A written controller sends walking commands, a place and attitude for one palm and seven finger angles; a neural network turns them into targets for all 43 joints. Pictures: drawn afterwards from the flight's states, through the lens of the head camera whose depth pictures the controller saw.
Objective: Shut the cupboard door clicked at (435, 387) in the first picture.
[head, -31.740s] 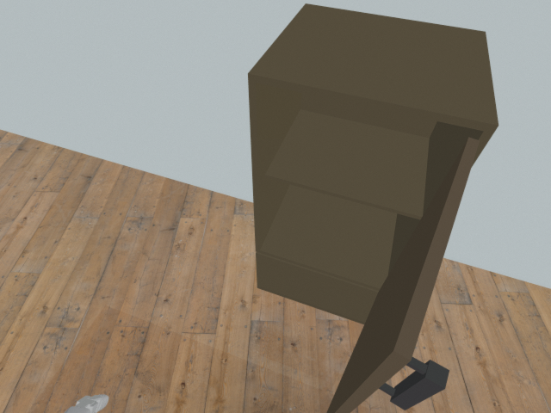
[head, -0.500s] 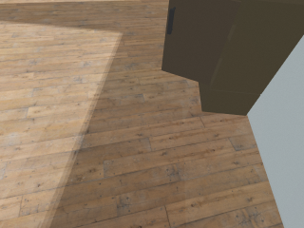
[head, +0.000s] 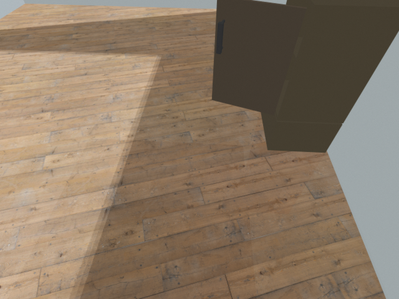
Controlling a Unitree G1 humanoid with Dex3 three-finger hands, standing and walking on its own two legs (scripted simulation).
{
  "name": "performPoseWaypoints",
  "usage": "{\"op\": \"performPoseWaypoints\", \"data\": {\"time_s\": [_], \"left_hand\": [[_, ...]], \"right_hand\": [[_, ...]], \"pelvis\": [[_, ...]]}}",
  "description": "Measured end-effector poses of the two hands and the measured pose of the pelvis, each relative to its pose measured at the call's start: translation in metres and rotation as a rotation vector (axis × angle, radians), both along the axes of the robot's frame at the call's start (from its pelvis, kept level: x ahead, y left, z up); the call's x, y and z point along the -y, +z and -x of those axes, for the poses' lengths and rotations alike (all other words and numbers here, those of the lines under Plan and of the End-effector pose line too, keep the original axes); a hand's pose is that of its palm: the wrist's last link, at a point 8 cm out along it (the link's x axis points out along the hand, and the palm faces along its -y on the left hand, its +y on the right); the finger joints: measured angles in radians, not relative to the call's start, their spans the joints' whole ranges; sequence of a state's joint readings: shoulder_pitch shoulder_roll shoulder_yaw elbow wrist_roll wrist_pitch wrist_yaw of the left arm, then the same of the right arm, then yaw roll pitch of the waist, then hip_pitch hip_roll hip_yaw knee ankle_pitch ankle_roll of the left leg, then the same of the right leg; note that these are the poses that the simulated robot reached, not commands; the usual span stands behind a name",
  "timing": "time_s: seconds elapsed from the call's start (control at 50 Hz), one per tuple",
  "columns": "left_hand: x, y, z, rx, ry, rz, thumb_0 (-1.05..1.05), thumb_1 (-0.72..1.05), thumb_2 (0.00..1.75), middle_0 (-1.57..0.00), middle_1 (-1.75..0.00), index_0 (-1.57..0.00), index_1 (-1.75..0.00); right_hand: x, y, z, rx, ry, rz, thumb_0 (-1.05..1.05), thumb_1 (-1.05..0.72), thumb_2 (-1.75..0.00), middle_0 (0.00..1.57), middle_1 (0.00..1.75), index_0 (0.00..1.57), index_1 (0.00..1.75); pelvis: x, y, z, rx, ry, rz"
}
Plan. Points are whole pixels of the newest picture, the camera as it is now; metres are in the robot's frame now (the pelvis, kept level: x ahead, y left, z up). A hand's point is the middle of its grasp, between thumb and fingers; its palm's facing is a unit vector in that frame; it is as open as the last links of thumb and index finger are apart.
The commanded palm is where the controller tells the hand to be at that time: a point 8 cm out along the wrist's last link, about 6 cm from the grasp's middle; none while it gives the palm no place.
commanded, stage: let the arm hang, fingers relaxed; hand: left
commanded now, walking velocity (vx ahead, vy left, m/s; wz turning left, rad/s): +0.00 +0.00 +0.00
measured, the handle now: (221, 36) +1.30 -0.05 -0.05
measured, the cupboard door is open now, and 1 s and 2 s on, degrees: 71 71 71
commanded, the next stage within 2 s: look to check the result in 0.26 s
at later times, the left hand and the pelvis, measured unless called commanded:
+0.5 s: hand out of the picture -0.01 +0.16 -0.17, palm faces +0.02 -0.98 -0.21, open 7.4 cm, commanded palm none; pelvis +0.01 -0.01 +0.00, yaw +0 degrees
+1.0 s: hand out of the picture +0.07 +0.19 -0.17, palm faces +0.01 -0.97 -0.25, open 7.4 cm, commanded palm none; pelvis +0.03 -0.02 +0.00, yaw +0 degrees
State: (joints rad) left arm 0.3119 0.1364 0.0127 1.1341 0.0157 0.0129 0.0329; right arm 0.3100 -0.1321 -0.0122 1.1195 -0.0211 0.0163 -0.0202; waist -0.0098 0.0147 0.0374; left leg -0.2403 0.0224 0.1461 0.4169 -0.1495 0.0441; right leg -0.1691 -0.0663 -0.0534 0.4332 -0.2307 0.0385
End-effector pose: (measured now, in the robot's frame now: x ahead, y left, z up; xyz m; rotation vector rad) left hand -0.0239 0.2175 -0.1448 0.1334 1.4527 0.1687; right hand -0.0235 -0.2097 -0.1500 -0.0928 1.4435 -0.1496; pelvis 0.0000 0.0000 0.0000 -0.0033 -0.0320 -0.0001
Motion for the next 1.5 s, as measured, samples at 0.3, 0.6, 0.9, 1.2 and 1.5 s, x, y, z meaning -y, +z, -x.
{"op": "performPoseWaypoints", "data": {"time_s": [0.3,0.6,0.9,1.2,1.5], "left_hand": [[0.010,0.000,-0.013,0.025,-0.008,0.006,0.01,0.92,0.90,-0.20,-0.30,-0.20,-0.30],[0.003,0.003,-0.025,0.021,-0.019,-0.022,0.01,0.91,0.90,-0.20,-0.30,-0.20,-0.30],[-0.009,0.009,-0.072,0.107,-0.047,-0.050,0.01,0.91,0.90,-0.20,-0.30,-0.20,-0.30],[-0.011,0.001,-0.082,0.087,-0.013,-0.040,0.01,0.91,0.90,-0.20,-0.30,-0.20,-0.30],[-0.007,-0.001,-0.180,0.080,0.004,0.008,0.02,0.94,0.90,-0.20,-0.30,-0.20,-0.30]], "right_hand": [[0.016,0.002,-0.006,0.013,-0.006,0.022,0.01,-0.90,-0.90,0.20,0.29,0.20,0.30],[0.042,0.007,-0.028,0.028,0.019,0.061,0.01,-0.90,-0.90,0.20,0.29,0.20,0.30],[0.061,0.014,-0.073,0.098,0.059,0.094,0.01,-0.90,-0.90,0.20,0.29,0.20,0.30],[0.058,0.009,-0.095,0.079,0.080,0.092,0.01,-0.90,-0.90,0.19,0.29,0.20,0.30],[-0.004,0.016,-0.051,-0.218,-0.015,-0.001,0.00,-0.90,-0.90,0.20,0.29,0.20,0.30]], "pelvis": [[0.009,0.000,-0.002,-0.008,-0.003,-0.002],[0.017,0.002,-0.010,-0.002,-0.002,-0.001],[0.021,0.004,-0.022,-0.004,0.004,0.000],[0.018,-0.002,-0.052,-0.013,0.021,0.006],[0.007,-0.002,-0.136,-0.028,0.053,0.000]]}}
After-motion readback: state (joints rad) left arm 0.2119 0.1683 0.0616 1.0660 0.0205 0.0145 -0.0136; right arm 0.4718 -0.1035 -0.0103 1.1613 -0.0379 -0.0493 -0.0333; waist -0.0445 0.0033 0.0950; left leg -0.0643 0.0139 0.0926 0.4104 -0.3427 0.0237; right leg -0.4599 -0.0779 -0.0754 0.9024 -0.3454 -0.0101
